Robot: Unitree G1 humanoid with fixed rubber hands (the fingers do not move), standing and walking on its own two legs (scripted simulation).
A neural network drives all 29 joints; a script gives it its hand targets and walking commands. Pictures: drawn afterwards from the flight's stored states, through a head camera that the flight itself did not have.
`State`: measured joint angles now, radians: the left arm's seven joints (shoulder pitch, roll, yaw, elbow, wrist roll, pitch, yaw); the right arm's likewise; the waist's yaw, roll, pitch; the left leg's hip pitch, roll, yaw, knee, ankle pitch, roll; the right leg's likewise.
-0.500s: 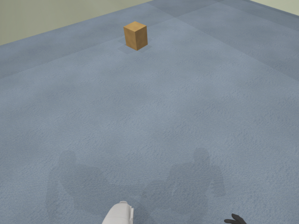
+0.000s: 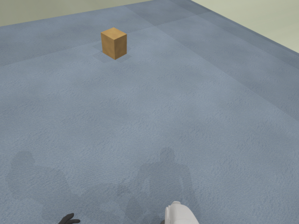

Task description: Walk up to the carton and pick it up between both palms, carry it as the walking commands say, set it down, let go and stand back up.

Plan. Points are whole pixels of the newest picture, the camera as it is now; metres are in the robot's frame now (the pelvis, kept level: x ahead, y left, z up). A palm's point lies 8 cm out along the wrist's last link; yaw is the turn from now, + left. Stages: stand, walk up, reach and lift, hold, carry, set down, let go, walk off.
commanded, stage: walk up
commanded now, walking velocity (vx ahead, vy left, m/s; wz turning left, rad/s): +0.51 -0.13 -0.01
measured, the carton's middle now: (114, 43) +2.06 +0.27 -0.66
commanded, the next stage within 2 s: none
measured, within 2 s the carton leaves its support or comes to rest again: neither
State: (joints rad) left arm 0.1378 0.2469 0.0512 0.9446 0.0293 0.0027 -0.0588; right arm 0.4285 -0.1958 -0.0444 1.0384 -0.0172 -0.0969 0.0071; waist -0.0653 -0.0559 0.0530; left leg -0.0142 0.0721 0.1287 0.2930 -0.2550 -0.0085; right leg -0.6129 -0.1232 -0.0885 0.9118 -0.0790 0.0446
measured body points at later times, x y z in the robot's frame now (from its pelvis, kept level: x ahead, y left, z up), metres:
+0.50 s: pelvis +0.24 -0.05 +0.00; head +0.26 -0.08 +0.45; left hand +0.17 +0.21 -0.12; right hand +0.34 -0.29 -0.15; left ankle +0.33 +0.14 -0.67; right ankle +0.23 -0.16 -0.75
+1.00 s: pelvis +0.47 +0.03 +0.00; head +0.49 +0.07 +0.45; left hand +0.56 +0.28 -0.16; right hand +0.42 -0.22 -0.13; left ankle +0.43 +0.14 -0.75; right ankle +0.56 -0.13 -0.67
